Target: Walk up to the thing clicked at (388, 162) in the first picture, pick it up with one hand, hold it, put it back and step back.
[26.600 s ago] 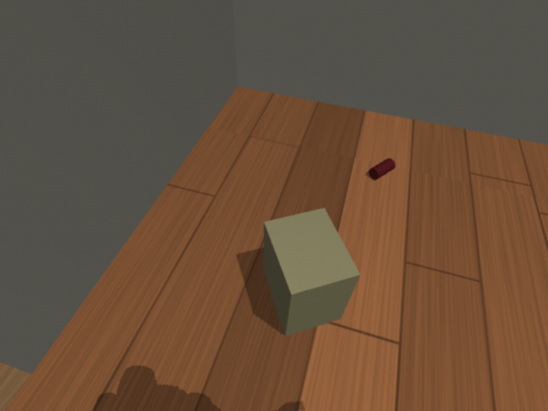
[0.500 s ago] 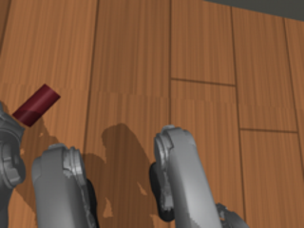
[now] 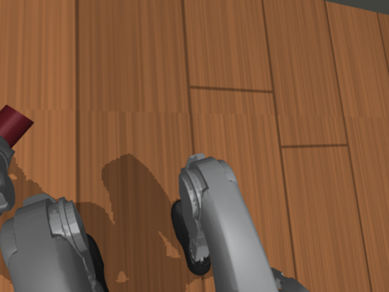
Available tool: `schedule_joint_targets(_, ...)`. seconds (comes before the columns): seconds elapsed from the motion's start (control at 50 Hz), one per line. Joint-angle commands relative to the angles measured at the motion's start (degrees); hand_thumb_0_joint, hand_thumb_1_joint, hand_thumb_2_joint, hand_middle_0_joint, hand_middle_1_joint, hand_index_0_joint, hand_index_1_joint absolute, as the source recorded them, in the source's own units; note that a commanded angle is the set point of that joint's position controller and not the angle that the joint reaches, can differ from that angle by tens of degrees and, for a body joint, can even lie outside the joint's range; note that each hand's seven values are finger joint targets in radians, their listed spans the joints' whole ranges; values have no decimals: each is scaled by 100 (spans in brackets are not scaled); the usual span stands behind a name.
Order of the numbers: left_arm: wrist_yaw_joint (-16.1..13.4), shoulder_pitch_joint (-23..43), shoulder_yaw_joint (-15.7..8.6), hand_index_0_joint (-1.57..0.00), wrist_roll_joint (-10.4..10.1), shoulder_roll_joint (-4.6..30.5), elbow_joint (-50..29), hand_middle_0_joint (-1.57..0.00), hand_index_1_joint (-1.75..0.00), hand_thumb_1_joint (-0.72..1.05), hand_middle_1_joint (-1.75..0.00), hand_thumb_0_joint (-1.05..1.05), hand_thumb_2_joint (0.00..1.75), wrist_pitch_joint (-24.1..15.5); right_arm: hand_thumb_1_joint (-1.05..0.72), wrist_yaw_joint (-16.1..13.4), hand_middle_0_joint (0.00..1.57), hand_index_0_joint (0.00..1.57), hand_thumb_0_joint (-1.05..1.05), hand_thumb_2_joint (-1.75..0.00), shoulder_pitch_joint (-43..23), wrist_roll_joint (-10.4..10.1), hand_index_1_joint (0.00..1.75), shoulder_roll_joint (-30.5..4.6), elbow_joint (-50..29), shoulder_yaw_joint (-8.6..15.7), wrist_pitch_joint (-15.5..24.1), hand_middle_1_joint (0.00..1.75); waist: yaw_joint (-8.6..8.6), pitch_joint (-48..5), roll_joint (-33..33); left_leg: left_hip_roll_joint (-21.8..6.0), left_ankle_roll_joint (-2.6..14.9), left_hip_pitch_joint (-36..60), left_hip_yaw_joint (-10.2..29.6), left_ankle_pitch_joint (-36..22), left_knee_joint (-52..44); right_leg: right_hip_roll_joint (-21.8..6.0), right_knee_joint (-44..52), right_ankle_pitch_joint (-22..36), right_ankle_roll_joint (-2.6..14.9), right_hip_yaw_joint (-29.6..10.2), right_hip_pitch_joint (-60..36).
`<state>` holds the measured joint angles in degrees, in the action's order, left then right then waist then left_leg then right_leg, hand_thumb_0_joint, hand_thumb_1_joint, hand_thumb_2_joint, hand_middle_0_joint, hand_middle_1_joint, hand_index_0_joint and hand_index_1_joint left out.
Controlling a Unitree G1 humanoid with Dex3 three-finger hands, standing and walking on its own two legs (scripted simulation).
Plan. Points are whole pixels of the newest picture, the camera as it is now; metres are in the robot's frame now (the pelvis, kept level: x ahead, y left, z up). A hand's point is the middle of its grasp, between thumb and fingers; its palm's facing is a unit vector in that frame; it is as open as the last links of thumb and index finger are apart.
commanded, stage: approach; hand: left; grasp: from above
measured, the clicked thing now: out of the picture +0.46 +0.29 -0.28
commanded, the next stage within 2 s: rest palm in 0.24 s
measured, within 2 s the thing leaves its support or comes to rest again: neither
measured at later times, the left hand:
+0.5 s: hand out of the picture +0.41 +0.32 -0.20, palm faces -0.34 -0.33 -0.88, open 14.3 cm
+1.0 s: hand out of the picture +0.46 +0.28 -0.25, palm faces -0.26 -0.33 -0.91, open 14.2 cm
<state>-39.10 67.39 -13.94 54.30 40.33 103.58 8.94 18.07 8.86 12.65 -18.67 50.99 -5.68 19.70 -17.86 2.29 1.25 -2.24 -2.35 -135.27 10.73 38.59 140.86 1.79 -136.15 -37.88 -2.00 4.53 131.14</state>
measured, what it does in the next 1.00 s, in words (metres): stands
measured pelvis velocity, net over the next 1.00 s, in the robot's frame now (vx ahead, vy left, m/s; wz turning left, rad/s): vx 0.00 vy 0.01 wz -0.08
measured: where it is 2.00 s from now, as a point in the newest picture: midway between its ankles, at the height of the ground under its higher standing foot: (147, 268)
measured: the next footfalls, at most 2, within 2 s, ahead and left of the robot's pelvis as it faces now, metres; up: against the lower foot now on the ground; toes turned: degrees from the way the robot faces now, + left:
none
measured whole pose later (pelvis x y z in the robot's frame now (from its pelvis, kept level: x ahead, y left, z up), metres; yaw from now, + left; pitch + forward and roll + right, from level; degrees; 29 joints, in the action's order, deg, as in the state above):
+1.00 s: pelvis +0.00 +0.01 +0.00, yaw -5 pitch +29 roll -12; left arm -46.9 67.2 -20.3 49.4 51.1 107.0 10.8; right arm 24.8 6.9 14.9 -21.8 45.2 -13.9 22.3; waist -23.8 11.4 5.9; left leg -3.0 -2.0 -132.8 15.4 41.4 143.8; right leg 3.5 -135.1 -38.4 -3.2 8.2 127.1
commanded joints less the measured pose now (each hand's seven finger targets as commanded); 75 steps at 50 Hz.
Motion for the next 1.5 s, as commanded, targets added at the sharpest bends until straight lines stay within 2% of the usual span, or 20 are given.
schedule_joint_targets(0.0,-602,2270,-123,-8,81,1206,-441,-10,-106,-61,-104,0,101,180,-91,118,20,20,0,-90,1535,94,30,-1594,200,293,42,30,-430,-3874,-2149,18,231,3086,-639,-899,-1278,158,1519,1199,345,716,-2025)
schedule_joint_targets(0.08,-747,1962,-352,-8,-12,1604,-565,-9,-106,-61,-105,0,99,453,-91,209,20,20,0,-90,1297,74,30,-1644,76,187,-88,30,-224,-4232,-2447,-14,249,3170,-714,-1459,-1234,179,1471,1776,309,665,-2546)
schedule_joint_targets(0.14,-619,1823,-281,-8,-75,1725,-675,-9,-105,-60,-104,0,98,598,-91,299,20,20,0,-90,1198,74,30,-1581,25,112,-176,30,-282,-4043,-2250,0,353,2882,-730,-1508,-1156,180,1477,1904,248,646,-2722)
schedule_joint_targets(0.22,-369,672,-486,-9,-287,1796,-730,-9,-104,-59,-104,0,97,735,-91,361,20,20,0,-90,1083,-99,30,-1593,-262,107,-320,30,29,-4267,-1869,-28,411,2639,-695,-1606,-1238,270,1565,2006,211,593,-3213)
schedule_joint_targets(0.24,-272,481,-342,-8,-279,1684,-587,-9,-104,-60,-104,0,97,783,-91,368,20,20,0,-90,1073,-112,30,-1540,-259,73,-355,30,-41,-4056,-1662,-27,440,2550,-695,-1582,-1173,283,1546,2028,190,576,-3114)
schedule_joint_targets(0.32,-100,610,-362,-9,-453,1599,-719,-9,-104,-59,-104,0,98,718,-91,357,20,20,0,-90,1316,-174,30,-1551,-175,105,-353,30,-162,-3624,-1338,-21,503,2067,-633,-1111,-1160,328,1632,1551,183,569,-2863)
schedule_joint_targets(0.34,-117,614,-574,-9,-521,1770,-601,-10,-102,-59,-102,0,98,651,-91,332,20,20,0,-90,1448,-173,30,-1607,-6,150,-346,30,-207,-3515,-1364,-43,489,1979,-574,-906,-1204,343,1651,1281,202,599,-2748)
schedule_joint_targets(0.42,27,1677,-179,-9,-534,1399,-742,-10,-102,-57,-101,0,98,292,-90,284,20,20,0,-90,1577,-62,30,-1635,-9,86,-130,30,-788,-3160,-1414,-33,418,2216,-393,-425,-1194,311,1601,680,273,751,-2100)
schedule_joint_targets(0.46,51,1911,123,-9,-505,1094,-751,-10,-103,-57,-102,0,97,90,-91,245,20,20,0,-90,1507,-22,30,-1659,21,45,24,30,-913,-3051,-1560,-10,365,2486,-314,-123,-1224,277,1597,376,316,836,-1781)
schedule_joint_targets(0.48,75,2127,511,-9,-480,748,-876,-10,-104,-56,-104,0,96,-13,-91,227,20,20,0,-90,1290,-23,30,-1683,-74,46,117,30,-912,-3080,-1775,10,317,2724,-311,112,-1311,268,1591,171,347,869,-1643)
schedule_joint_targets(0.56,-212,1849,330,-9,-236,1390,-624,-10,-103,-59,-102,0,98,-176,-91,162,20,20,0,-91,1265,5,30,-1801,-19,-13,236,30,-643,-3168,-2134,-19,240,3055,-343,-73,-1329,230,1548,430,359,900,-1849)
schedule_joint_targets(0.66,-830,1529,-68,-7,44,1653,-121,-10,-101,-61,-99,0,101,-52,-91,345,20,20,0,-91,1274,123,30,-1921,-12,-100,269,30,-578,-3321,-2523,-104,104,3384,-348,-1112,-1226,246,1278,1534,372,1001,-2230)
schedule_joint_targets(0.76,-1213,1428,-290,-9,-96,1931,44,-10,-101,-57,-100,0,96,143,-91,580,20,20,0,-91,1175,197,30,-2005,-149,-226,301,30,-659,-3105,-2308,-129,190,3193,-359,-1551,-1009,260,1296,2048,278,983,-2622)
schedule_joint_targets(0.84,-1191,1284,-367,-10,-420,2130,-66,-10,-100,-55,-100,0,94,192,-91,685,20,20,0,-91,1057,190,30,-2024,-320,-333,315,30,-658,-3244,-2184,-139,269,3091,-355,-1532,-918,293,1392,2058,222,946,-2874)
schedule_joint_targets(0.98,-834,1045,-592,-8,-557,2599,-161,-10,-101,-59,-99,0,99,278,-91,609,20,20,0,-91,1055,119,30,-2054,-386,-433,223,30,-646,-3129,-2249,-156,290,2776,-369,-1310,-975,323,1406,1813,240,934,-3001)
schedule_joint_targets(1.02,-665,1179,-384,-8,-547,2484,-205,-10,-101,-58,-99,0,99,251,-91,587,20,20,0,-91,1099,140,30,-2042,-400,-468,245,30,-802,-2949,-2171,-141,312,2667,-359,-1104,-931,339,1397,1623,241,955,-2852)
schedule_joint_targets(1.04,-639,1160,-442,-8,-566,2513,-199,-10,-101,-59,-99,0,99,231,-91,566,20,20,0,-91,1134,104,30,-2016,-396,-503,240,30,-751,-2975,-2113,-152,308,2651,-329,-1059,-952,343,1414,1558,252,981,-2848)
schedule_joint_targets(1.18,-387,1270,73,-9,-475,2240,-232,-10,-102,-57,-100,0,98,-64,-91,419,20,20,0,-91,1130,49,30,-2058,-345,-529,383,30,-963,-2640,-2081,-156,264,2750,-112,-532,-1059,338,1370,1052,281,1159,-2424)
schedule_joint_targets(1.32,-602,1283,187,-10,-348,2289,-142,-11,-101,-56,-100,0,98,-193,-91,436,20,20,0,-91,1126,87,30,-2064,-347,-640,479,30,-969,-2391,-2161,-168,198,2944,-23,-732,-1102,302,1337,1285,271,1211,-2504)
schedule_joint_targets(1.48,-898,1137,-149,-12,-327,2676,27,-15,-98,-53,-96,0,98,-7,-91,526,20,20,0,-91,1103,152,30,-2170,-484,-731,528,30,-932,-2423,-2293,-202,192,3031,-64,-1060,-1049,317,1396,1598,248,1175,-2777)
